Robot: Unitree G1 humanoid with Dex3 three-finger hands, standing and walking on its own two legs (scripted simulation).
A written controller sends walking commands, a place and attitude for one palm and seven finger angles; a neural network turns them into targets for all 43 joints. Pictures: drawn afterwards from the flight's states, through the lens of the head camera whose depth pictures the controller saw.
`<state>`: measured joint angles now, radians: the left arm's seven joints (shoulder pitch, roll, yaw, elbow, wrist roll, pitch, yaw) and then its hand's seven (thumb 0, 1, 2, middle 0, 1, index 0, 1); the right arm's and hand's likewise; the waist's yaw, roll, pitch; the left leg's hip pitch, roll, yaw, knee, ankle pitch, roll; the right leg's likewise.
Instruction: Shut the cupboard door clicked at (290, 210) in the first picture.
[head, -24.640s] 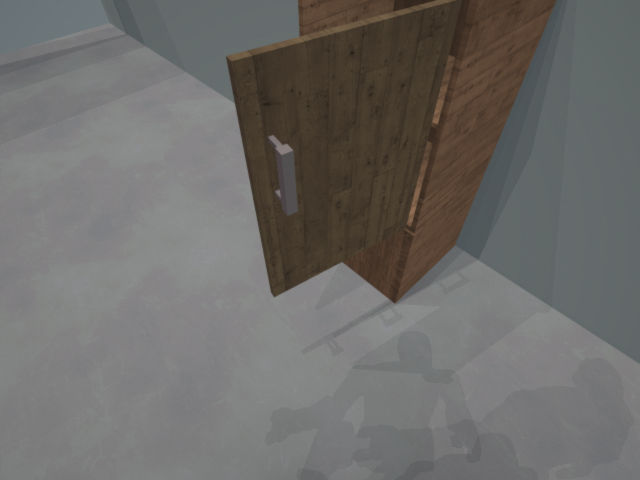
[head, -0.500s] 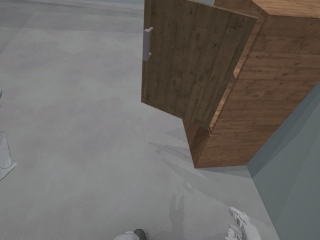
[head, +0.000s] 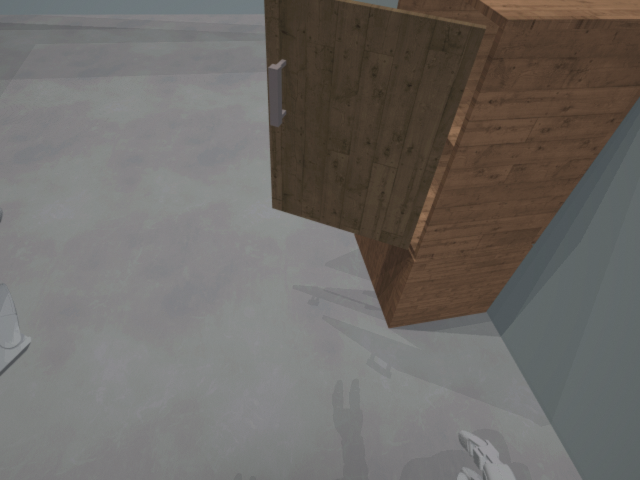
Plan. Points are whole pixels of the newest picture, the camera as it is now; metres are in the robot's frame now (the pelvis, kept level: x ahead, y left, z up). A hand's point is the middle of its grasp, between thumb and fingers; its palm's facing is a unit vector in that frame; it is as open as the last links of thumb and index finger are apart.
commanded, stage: let the arm hang, fingers relaxed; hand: left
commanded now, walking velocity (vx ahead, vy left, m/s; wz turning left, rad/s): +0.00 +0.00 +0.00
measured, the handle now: (279, 93) +0.89 +0.11 +0.05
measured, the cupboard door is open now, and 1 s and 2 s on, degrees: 58 58 58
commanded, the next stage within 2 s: look to check the result in 1.20 s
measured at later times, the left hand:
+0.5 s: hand out of the picture +0.05 +0.15 -0.17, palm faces +0.09 -0.98 -0.17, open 6.8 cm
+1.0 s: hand out of the picture -0.05 +0.12 -0.17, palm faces +0.08 -0.99 -0.13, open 7.4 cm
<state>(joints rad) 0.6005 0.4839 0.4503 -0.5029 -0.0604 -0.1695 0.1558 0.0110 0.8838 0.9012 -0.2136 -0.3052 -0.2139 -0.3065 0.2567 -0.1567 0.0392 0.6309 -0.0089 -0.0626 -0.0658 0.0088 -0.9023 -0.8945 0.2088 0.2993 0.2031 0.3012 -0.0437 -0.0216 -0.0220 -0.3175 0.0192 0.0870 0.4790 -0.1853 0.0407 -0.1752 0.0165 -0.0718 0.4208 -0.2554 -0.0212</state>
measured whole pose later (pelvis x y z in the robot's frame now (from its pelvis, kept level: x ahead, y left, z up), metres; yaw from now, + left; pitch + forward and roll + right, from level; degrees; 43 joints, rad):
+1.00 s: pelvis +0.00 -0.02 +0.00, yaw +1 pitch -2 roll +0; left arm 0.38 0.08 0.00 1.17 0.00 0.00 0.04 0.00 0.90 0.90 -0.20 -0.30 -0.20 -0.30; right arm 0.34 -0.09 0.01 1.15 -0.01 0.02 -0.04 0.00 -0.91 -0.89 0.20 0.30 0.20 0.30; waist -0.01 0.01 0.02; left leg -0.22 0.01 0.07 0.42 -0.16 0.02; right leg -0.09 0.02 -0.09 0.40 -0.28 -0.04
